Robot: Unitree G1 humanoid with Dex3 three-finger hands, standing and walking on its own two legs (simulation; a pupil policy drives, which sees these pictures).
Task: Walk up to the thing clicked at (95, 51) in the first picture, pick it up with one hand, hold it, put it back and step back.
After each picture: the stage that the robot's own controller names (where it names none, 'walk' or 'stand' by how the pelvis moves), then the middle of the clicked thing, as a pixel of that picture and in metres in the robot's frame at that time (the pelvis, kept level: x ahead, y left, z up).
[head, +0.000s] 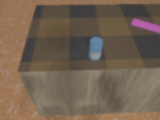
stand; (95, 48) +0.63 -0.06 -0.11
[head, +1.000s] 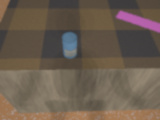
rise first; (69, 45) +0.57 +0.09 -0.08
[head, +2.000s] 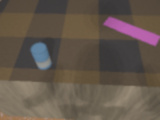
stand; (41, 56) +0.50 +0.21 -0.08
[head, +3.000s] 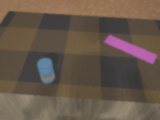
stand; (46, 71) +0.48 +0.18 -0.11
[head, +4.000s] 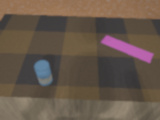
stand; (43, 73) +0.48 +0.19 -0.11
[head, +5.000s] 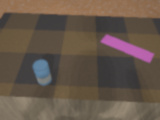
stand; (42, 72) +0.47 +0.19 -0.11
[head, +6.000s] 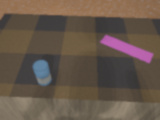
stand; (42, 73) +0.47 +0.20 -0.11
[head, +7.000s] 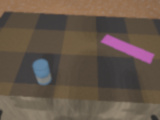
rise first; (42, 72) +0.47 +0.20 -0.11
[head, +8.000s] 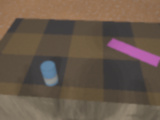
go down; (49, 73) +0.48 +0.19 -0.11
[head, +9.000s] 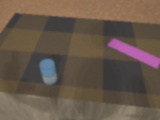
go down; (48, 72) +0.48 +0.18 -0.10
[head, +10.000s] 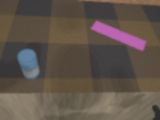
go down; (29, 64) +0.47 +0.18 -0.06
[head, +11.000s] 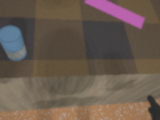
close in; (13, 44) +0.48 +0.19 -0.02
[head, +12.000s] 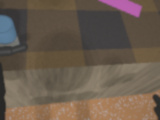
close; (5, 35) +0.50 +0.19 +0.01
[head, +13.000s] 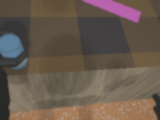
lift; (13, 52) +0.45 +0.18 +0.00
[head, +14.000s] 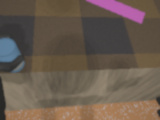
lift; (9, 56) +0.44 +0.20 -0.01
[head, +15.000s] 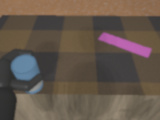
lift; (28, 75) +0.32 +0.17 +0.11
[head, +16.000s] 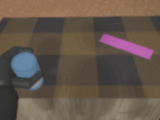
hold; (28, 72) +0.33 +0.17 +0.11
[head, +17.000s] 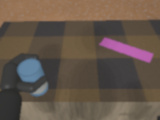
hold; (34, 78) +0.33 +0.16 +0.09
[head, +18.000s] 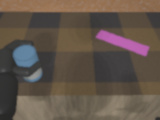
crouch; (29, 64) +0.38 +0.18 +0.08
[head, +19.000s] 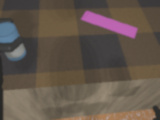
lower; (11, 42) +0.48 +0.20 +0.05
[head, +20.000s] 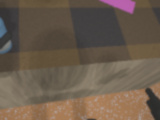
lower; out of the picture +0.50 +0.20 +0.00
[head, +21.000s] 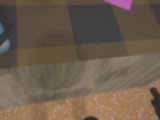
lower; out of the picture +0.51 +0.20 +0.01
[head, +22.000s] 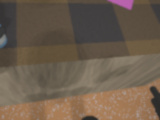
lower; out of the picture +0.52 +0.20 +0.01
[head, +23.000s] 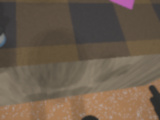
rest; out of the picture +0.52 +0.21 +0.01
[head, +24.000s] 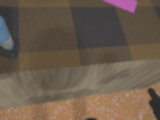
withdraw; out of the picture +0.50 +0.19 +0.01
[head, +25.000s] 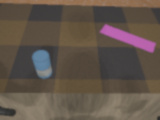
sink last; (42, 64) +0.48 +0.17 -0.05
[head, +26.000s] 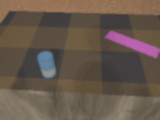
stand; (47, 65) +0.50 +0.19 -0.05
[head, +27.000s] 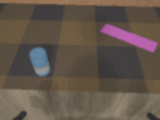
stand; (40, 62) +0.49 +0.19 -0.04
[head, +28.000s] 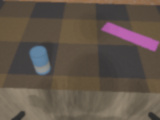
stand; (40, 60) +0.48 +0.19 -0.04
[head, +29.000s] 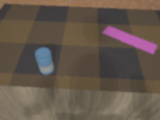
stand; (45, 61) +0.50 +0.19 -0.07
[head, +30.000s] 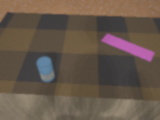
walk; (46, 69) +0.49 +0.19 -0.11
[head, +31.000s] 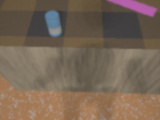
walk; (53, 24) +0.69 +0.16 -0.09
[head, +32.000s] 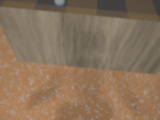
walk; out of the picture +1.02 +0.15 -0.09
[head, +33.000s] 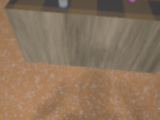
stand; out of the picture +1.12 +0.15 -0.10
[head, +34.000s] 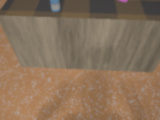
stand; (54, 2) +1.10 +0.20 -0.11
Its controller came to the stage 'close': yes
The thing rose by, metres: 0.23
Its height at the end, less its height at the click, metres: +0.00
